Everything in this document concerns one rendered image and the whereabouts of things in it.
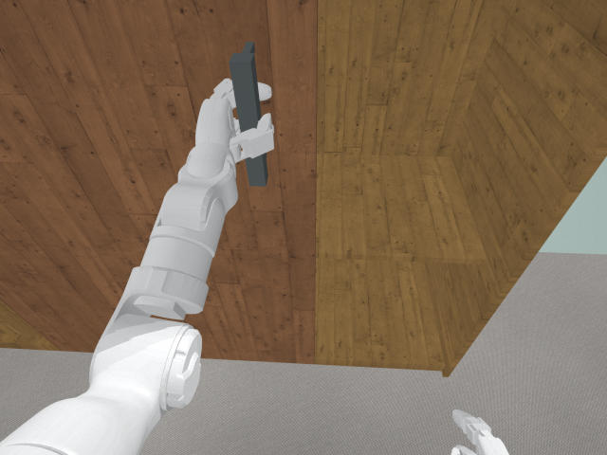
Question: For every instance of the robot left forearm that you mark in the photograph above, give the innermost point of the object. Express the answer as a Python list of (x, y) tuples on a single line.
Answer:
[(171, 279)]

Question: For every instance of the wardrobe door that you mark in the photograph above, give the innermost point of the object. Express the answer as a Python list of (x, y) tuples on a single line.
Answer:
[(11, 323), (99, 101)]

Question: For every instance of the robot right hand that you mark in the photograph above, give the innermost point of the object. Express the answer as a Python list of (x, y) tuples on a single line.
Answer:
[(479, 433)]

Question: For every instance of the robot left hand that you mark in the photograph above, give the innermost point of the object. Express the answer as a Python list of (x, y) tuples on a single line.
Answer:
[(216, 124)]

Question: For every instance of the robot left upper arm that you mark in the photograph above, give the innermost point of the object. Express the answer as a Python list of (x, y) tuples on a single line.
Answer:
[(143, 368)]

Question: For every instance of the handle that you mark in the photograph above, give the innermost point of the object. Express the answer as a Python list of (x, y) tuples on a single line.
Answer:
[(246, 93)]

